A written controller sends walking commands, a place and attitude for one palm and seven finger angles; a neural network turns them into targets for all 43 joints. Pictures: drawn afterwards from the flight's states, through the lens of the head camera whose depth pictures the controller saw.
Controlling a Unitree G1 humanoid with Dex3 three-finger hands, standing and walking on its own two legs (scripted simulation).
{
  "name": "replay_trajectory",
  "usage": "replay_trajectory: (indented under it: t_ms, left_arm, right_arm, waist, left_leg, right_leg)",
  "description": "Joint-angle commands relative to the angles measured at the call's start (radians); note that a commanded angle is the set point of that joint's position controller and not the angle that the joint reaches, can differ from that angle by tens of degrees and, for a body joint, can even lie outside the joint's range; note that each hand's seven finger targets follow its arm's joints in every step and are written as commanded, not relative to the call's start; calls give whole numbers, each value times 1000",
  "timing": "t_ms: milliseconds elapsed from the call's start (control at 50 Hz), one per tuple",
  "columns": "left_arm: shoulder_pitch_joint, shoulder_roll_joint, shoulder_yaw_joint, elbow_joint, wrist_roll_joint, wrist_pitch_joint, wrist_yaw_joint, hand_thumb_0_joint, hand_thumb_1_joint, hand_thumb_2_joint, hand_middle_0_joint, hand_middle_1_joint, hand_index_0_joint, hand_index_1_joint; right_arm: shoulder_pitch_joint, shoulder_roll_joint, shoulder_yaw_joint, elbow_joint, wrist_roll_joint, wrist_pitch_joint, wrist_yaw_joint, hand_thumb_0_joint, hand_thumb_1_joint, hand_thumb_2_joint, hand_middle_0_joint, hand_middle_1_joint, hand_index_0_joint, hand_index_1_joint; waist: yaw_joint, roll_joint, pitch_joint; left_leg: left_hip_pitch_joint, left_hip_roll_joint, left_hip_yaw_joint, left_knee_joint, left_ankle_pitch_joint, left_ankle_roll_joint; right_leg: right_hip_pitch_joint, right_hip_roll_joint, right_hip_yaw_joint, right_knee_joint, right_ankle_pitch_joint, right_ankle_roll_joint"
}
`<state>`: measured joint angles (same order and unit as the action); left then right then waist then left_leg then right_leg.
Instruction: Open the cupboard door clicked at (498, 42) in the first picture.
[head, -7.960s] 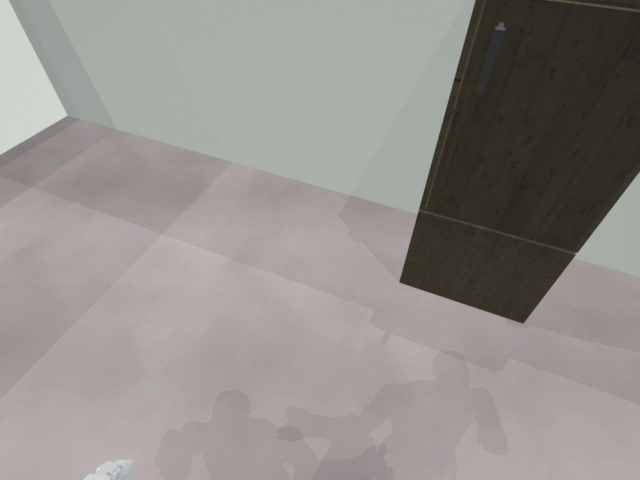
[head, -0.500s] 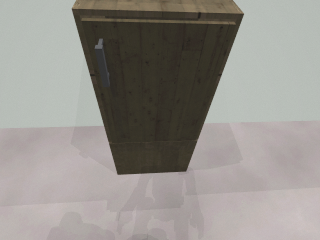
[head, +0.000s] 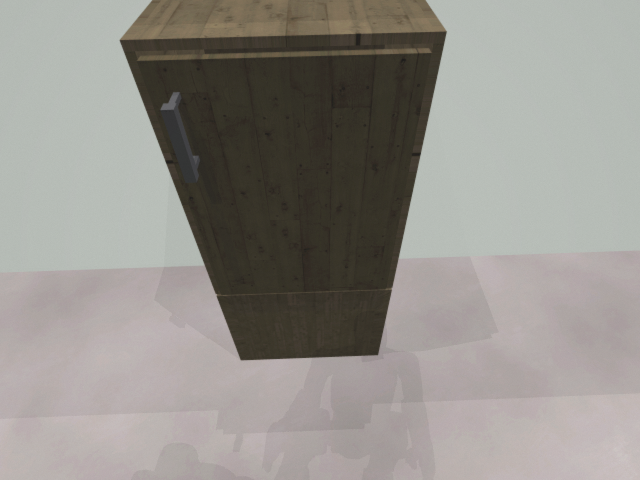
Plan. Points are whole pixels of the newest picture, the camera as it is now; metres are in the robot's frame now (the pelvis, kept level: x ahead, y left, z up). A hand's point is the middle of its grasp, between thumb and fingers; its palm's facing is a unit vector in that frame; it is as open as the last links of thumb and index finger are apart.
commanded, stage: come to a stop and stand still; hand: left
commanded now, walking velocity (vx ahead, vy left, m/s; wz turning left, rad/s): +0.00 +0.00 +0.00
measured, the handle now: (183, 138) +0.57 +0.25 +0.13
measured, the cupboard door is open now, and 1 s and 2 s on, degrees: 0 0 0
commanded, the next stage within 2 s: look again from close up in 1.04 s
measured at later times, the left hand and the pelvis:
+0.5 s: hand out of the picture -0.01 +0.19 -0.18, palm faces +0.04 -0.99 -0.17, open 7.3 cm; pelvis +0.00 +0.03 +0.00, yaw -1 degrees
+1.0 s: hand out of the picture -0.01 +0.22 -0.18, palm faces +0.02 -0.99 -0.17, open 7.4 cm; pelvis -0.01 +0.05 +0.00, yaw -1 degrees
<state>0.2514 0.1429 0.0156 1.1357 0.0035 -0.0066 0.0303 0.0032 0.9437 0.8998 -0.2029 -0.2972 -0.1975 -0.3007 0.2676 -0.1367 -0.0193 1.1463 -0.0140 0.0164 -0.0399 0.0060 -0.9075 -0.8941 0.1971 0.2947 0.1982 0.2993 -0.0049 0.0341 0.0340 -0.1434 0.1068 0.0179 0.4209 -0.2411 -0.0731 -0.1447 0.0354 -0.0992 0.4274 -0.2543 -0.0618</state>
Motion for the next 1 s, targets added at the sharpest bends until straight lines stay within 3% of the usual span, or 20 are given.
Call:
replay_trajectory:
  t_ms: [0,40,260,380,520,720,900,980]
  left_arm:
    - [48,113,18,-29,2,-9,7,0,900,900,-200,-300,-200,-300]
    - [56,104,18,-29,3,-8,6,0,900,900,-200,-300,-200,-300]
    - [101,79,12,-8,2,-14,7,0,900,900,-200,-300,-200,-300]
    - [102,71,9,-7,3,-9,8,0,900,900,-200,-300,-200,-300]
    - [97,78,9,-12,5,-8,9,0,900,900,-200,-300,-200,-300]
    - [90,84,6,-20,7,-6,10,0,900,900,-200,-300,-200,-300]
    - [98,85,7,-17,8,-9,10,0,900,900,-200,-300,-200,-300]
    - [94,88,6,-16,9,-10,10,0,900,900,-200,-300,-200,-300]
  right_arm:
    - [93,-62,-8,-6,-3,-5,2,0,-900,-900,200,300,200,300]
    - [92,-61,-7,-6,-3,-5,1,0,-900,-900,200,300,200,300]
    - [90,-63,-2,-5,2,-25,-5,0,-900,-900,200,300,200,300]
    - [94,-62,-1,-1,2,-28,-5,0,-900,-900,200,300,200,300]
    - [100,-64,-3,-5,5,-35,-3,0,-900,-900,200,300,200,300]
    - [98,-69,-5,-8,6,-36,2,0,-900,-900,200,300,200,300]
    - [91,-81,-7,-17,6,-45,2,0,-900,-900,200,300,200,300]
    - [87,-83,-9,-18,7,-44,2,0,-900,-900,200,300,200,300]
  waist:
    - [-8,-65,61]
    - [-7,-54,68]
    - [4,-32,18]
    - [8,-22,54]
    - [11,-25,37]
    - [11,-34,71]
    - [11,-13,26]
    - [8,-28,46]
  left_leg:
    - [-3,-6,19,-27,75,50]
    - [2,-4,18,-32,75,53]
    - [9,11,2,-56,161,58]
    - [-10,11,-7,-72,137,65]
    - [-8,17,-15,-83,158,73]
    - [-30,12,-25,-109,103,79]
    - [-3,12,-30,-108,145,85]
    - [-12,11,-31,-112,133,85]
  right_leg:
    - [-77,-163,162,-179,69,29]
    - [-90,-156,162,-186,33,28]
    - [-27,-148,118,-117,195,31]
    - [-44,-141,113,-112,140,36]
    - [-24,-143,102,-95,159,43]
    - [-46,-141,106,-97,108,52]
    - [-29,-148,102,-86,146,56]
    - [-36,-149,104,-93,140,58]
